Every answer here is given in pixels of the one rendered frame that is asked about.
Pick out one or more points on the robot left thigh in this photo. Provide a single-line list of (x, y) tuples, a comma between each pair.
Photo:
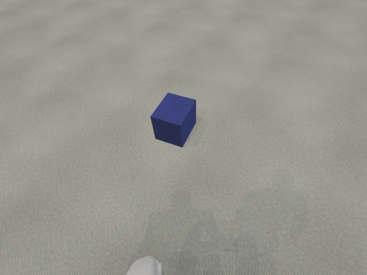
[(145, 266)]

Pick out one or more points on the carton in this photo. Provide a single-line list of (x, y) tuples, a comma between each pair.
[(174, 119)]

